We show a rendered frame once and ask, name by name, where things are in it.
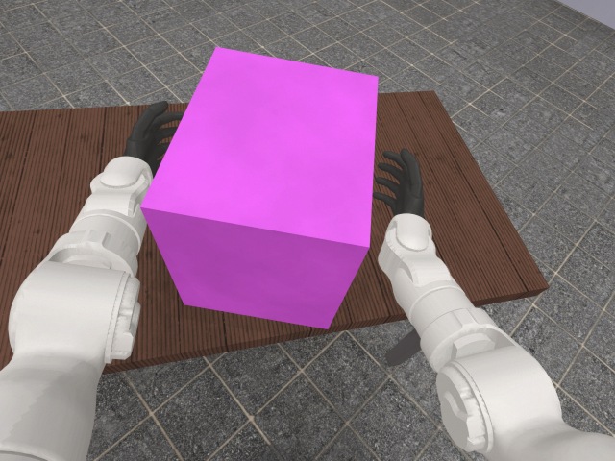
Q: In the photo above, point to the left robot hand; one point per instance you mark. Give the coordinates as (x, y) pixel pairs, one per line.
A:
(146, 135)

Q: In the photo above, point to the left robot upper arm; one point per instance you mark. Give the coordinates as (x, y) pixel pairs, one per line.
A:
(74, 319)

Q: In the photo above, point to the robot left forearm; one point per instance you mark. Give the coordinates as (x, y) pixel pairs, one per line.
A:
(108, 231)

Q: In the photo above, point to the carton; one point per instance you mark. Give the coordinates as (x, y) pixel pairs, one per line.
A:
(262, 203)

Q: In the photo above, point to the robot right forearm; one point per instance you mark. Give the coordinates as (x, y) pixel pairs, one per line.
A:
(448, 324)

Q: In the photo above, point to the table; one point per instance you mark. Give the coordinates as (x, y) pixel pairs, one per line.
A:
(49, 157)

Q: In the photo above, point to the right robot upper arm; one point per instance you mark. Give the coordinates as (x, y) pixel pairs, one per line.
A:
(501, 404)

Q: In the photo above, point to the right robot hand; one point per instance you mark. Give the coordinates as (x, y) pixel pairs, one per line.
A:
(409, 193)

